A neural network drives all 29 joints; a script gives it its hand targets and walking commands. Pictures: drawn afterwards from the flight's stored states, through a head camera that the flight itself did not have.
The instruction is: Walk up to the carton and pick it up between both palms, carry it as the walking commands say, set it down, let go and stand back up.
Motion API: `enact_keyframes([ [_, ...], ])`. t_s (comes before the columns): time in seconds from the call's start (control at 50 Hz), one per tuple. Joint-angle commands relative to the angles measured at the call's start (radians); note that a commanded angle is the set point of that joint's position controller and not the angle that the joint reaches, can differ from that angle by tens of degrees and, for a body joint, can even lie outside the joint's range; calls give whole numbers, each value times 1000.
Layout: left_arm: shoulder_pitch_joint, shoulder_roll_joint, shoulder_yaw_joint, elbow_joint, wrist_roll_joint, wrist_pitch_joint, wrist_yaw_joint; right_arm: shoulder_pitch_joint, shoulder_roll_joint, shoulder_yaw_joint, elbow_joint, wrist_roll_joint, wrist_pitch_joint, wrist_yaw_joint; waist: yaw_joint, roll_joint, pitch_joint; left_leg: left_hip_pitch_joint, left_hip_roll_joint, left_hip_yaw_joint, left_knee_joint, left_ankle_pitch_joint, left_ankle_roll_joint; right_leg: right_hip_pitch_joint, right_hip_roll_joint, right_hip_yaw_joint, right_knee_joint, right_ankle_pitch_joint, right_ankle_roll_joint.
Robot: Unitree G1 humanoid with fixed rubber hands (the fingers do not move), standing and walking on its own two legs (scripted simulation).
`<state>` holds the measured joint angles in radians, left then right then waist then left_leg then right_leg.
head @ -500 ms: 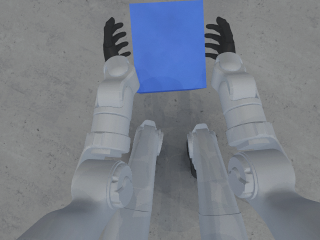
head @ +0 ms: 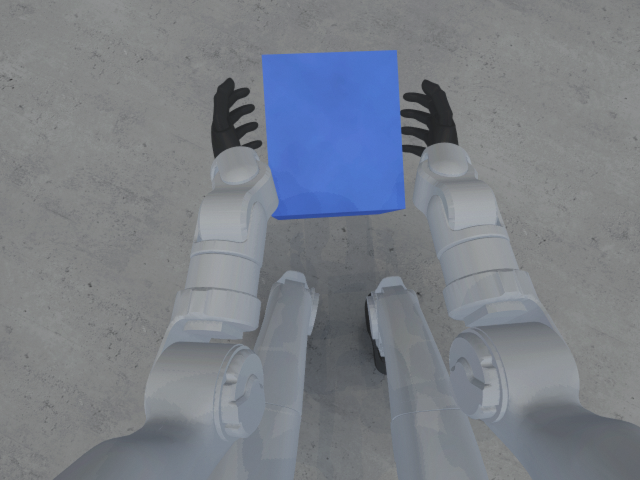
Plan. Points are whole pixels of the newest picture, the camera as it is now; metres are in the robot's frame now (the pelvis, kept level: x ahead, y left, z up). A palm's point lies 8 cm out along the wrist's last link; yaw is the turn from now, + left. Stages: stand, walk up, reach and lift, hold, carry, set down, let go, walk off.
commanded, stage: reach and lift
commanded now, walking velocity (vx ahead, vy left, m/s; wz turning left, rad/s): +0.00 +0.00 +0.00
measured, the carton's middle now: (329, 146) +0.49 +0.03 -0.15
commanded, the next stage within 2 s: none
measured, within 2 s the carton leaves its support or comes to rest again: neither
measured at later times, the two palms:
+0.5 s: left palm (212, 136) +0.42 +0.14 +0.04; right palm (475, 128) +0.44 -0.10 +0.03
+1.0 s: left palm (180, 77) +0.43 +0.13 +0.13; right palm (532, 103) +0.43 -0.10 +0.11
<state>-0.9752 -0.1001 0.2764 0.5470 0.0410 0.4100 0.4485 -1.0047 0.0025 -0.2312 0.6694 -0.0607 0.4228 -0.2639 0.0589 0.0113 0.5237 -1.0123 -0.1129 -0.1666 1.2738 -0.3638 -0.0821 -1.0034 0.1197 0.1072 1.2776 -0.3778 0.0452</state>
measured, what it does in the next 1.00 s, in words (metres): rises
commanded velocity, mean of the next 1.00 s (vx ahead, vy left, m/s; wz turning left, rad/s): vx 0.00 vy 0.00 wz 0.00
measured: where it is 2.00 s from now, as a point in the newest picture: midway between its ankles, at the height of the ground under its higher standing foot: (332, 343)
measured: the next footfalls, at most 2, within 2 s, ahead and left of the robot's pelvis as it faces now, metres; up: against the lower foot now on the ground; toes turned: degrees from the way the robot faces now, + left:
none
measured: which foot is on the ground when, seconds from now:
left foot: down 0.00-1.00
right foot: down 0.00-1.00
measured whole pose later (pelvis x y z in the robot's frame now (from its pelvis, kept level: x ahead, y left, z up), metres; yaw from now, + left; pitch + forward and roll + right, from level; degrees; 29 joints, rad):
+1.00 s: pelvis +0.11 +0.00 +0.12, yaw -2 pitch +3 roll +0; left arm -0.50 -0.23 0.33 0.66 0.23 0.41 0.30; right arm -0.44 0.20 -0.29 0.65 -0.19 0.44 -0.26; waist 0.09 0.01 -0.02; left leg -0.42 -0.04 -0.15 0.62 -0.25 -0.04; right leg -0.42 0.08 0.15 0.63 -0.25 0.01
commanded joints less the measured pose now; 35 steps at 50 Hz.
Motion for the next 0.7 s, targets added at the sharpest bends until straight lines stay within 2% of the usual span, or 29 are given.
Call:
enact_keyframes([
  [0.0, -788, -1156, -685, -45, -166, -23, -510, -983, 1089, 594, -267, 184, -119, 366, -14, 33, -2148, 633, -15, 120, -188, 98, 42, 398, 10, -78, -209, 28, -67],
  [0.04, -794, -1140, -694, -103, -171, -25, -513, -988, 1116, 621, -297, 191, -113, 376, -8, -9, -2197, 641, -19, 118, -190, 103, 41, 429, 12, -76, -242, 10, -65],
  [0.06, -820, -1147, -696, -142, -181, -26, -503, -944, 1119, 603, -236, 190, -98, 379, -35, -1, -2155, 675, -15, 112, -225, 84, 39, 474, 7, -68, -254, 24, -61],
  [0.1, -757, -1175, -674, -84, -165, -30, -511, -908, 1121, 604, -262, 171, -114, 377, -21, -21, -2136, 650, -18, 124, -224, 157, 43, 467, 7, -74, -269, 86, -55],
  [0.12, -704, -1157, -690, -120, -189, -15, -507, -983, 1125, 670, -379, 241, -108, 383, 20, -47, -2250, 755, -24, 124, -259, 203, 56, 573, 10, -76, -281, 138, -47],
  [0.14, -674, -1180, -724, -104, -168, -20, -506, -912, 1128, 618, -306, 187, -110, 385, -19, 2, -2198, 709, -18, 122, -240, 232, 43, 510, 8, -71, -256, 176, -59],
  [0.16, -632, -1163, -610, 51, -100, -21, -513, -882, 1094, 568, -196, 147, -111, 383, 18, 0, -2019, 608, -23, 132, -242, 147, 55, 410, -1, -59, -268, 73, -54],
  [0.18, -630, -1174, -672, -36, -135, -24, -513, -882, 1147, 626, -293, 167, -114, 383, -23, -36, -2096, 657, -26, 124, -273, 144, 61, 555, -2, -56, -313, 93, -47],
  [0.2, -696, -1203, -714, -144, -164, -32, -519, -886, 1178, 654, -318, 193, -107, 391, -24, -19, -2229, 758, -26, 117, -280, 233, 51, 597, 9, -71, -303, 176, -53],
  [0.22, -614, -1166, -657, -15, -129, -20, -521, -859, 1142, 608, -234, 157, -99, 393, -22, -18, -2035, 672, -17, 118, -294, 142, 49, 501, 2, -78, -327, 75, -56],
  [0.24, -684, -1172, -659, -67, -121, -28, -518, -885, 1153, 626, -265, 161, -103, 394, -8, -34, -2055, 660, -14, 127, -295, 135, 55, 564, -10, -41, -350, 77, -60],
  [0.26, -687, -1194, -708, -122, -166, -34, -523, -850, 1142, 641, -303, 181, -118, 393, -38, -1, -2165, 734, -12, 118, -293, 225, 43, 602, -6, -50, -339, 175, -65],
  [0.3, -704, -1179, -725, -157, -154, -38, -514, -916, 1159, 665, -358, 194, -120, 392, 12, -17, -2177, 791, -16, 114, -319, 239, 52, 574, 5, -68, -341, 185, -50],
  [0.32, -697, -1177, -704, -81, -130, -35, -511, -843, 1127, 600, -245, 151, -113, 397, -28, 22, -2022, 727, 4, 109, -331, 153, 44, 516, -5, -60, -355, 111, -66],
  [0.34, -559, -1158, -590, 83, -57, -32, -518, -802, 1153, 564, -137, 119, -110, 404, 11, -40, -1837, 591, -6, 110, -336, 66, 65, 471, -19, -46, -375, 0, -63],
  [0.36, -579, -1168, -608, 24, -84, -32, -534, -839, 1177, 611, -233, 143, -110, 403, -8, -73, -1931, 639, -14, 124, -365, 84, 61, 625, -22, -19, -440, 10, -57],
  [0.4, -498, -1184, -585, 73, -73, -27, -535, -770, 1181, 555, -171, 133, -108, 399, 17, -13, -1766, 641, -5, 123, -379, 114, 61, 560, -22, -50, -409, 63, -51],
  [0.42, -549, -1196, -600, 56, -84, -36, -536, -759, 1210, 562, -156, 138, -104, 408, -16, -56, -1762, 676, 5, 124, -397, 147, 63, 552, -25, -40, -442, 93, -38],
  [0.44, -569, -1206, -576, 41, -62, -40, -549, -743, 1239, 521, -139, 112, -108, 406, -23, -54, -1760, 660, -2, 132, -392, 139, 57, 583, -25, -36, -452, 94, -43],
  [0.46, -543, -1209, -572, 20, -71, -51, -538, -725, 1246, 515, -136, 125, -103, 411, 8, -70, -1679, 660, 2, 122, -420, 148, 64, 551, -12, -59, -439, 100, -41],
  [0.48, -472, -1233, -505, 136, -20, -40, -547, -716, 1235, 463, -93, 104, -111, 415, 29, -6, -1520, 623, -2, 125, -433, 126, 65, 494, -26, -46, -460, 68, -48],
  [0.5, -475, -1277, -490, 156, -51, -40, -541, -611, 1230, 411, -38, 69, -110, 417, -30, -47, -1460, 645, 8, 103, -442, 136, 55, 479, -17, -42, -477, 67, -59],
  [0.52, -488, -1251, -478, 149, -28, -43, -544, -587, 1248, 393, 3, 67, -108, 424, -9, -26, -1389, 661, 13, 106, -477, 95, 65, 457, -20, -55, -498, 34, -56],
  [0.54, -409, -1273, -390, 240, 27, -39, -547, -547, 1218, 315, 68, 9, -111, 436, 3, -11, -1222, 592, 15, 111, -502, 49, 54, 406, -26, -63, -524, -18, -67],
  [0.6, -348, -1282, -318, 356, 52, -41, -549, -547, 1212, 269, 93, -15, -111, 432, -22, -1, -1065, 636, 27, 83, -569, -4, 62, 409, -31, -48, -581, -49, -69],
  [0.62, -345, -1256, -282, 338, 84, -35, -549, -462, 1208, 208, 168, -57, -102, 446, -20, -18, -1050, 619, 24, 109, -567, -2, 56, 430, -27, -63, -585, -43, -70],
  [0.64, -350, -1235, -254, 345, 101, -48, -552, -549, 1239, 240, 123, -39, -120, 445, 30, -46, -1044, 597, 25, 121, -562, 41, 68, 455, -35, -37, -603, -15, -66],
  [0.66, -328, -1240, -275, 309, 85, -38, -554, -427, 1228, 223, 155, -48, -104, 440, -13, -11, -1066, 646, 26, 110, -579, 96, 61, 502, -31, -24, -627, 45, -73],
  [0.68, -329, -1270, -297, 248, 64, -51, -545, -457, 1269, 277, 114, -27, -115, 438, 12, -25, -1111, 682, 21, 118, -598, 152, 61, 589, -24, -34, -624, 106, -69],
])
